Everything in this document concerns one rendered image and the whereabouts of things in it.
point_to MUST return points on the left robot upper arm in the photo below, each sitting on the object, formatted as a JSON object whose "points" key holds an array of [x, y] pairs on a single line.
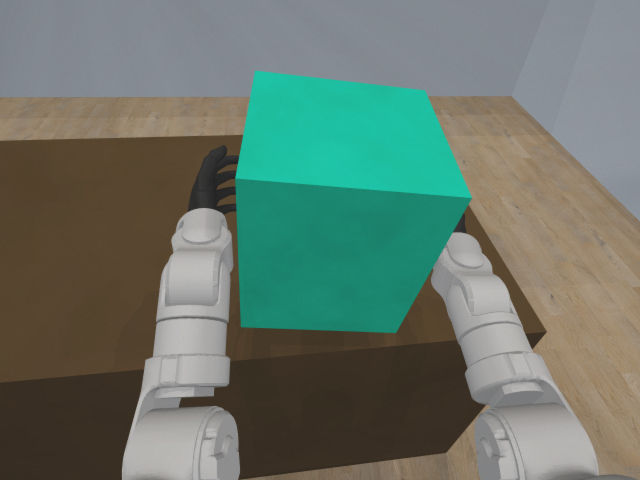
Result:
{"points": [[186, 443]]}

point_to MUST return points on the right robot forearm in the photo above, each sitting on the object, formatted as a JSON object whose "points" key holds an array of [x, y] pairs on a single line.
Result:
{"points": [[502, 368]]}

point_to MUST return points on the right robot hand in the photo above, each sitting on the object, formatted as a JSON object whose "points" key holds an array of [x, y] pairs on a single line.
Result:
{"points": [[461, 225]]}

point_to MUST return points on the carton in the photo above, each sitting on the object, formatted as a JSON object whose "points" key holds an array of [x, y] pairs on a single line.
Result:
{"points": [[346, 195]]}

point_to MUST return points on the left robot hand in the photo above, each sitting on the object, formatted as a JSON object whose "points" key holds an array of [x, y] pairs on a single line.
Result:
{"points": [[204, 193]]}

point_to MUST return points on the left robot forearm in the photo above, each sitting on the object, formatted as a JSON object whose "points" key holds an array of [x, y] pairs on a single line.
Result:
{"points": [[192, 315]]}

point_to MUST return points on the pedestal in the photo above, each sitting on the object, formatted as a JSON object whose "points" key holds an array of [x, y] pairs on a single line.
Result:
{"points": [[85, 233]]}

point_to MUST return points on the right robot upper arm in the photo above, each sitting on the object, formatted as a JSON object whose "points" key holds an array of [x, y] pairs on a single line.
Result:
{"points": [[534, 442]]}

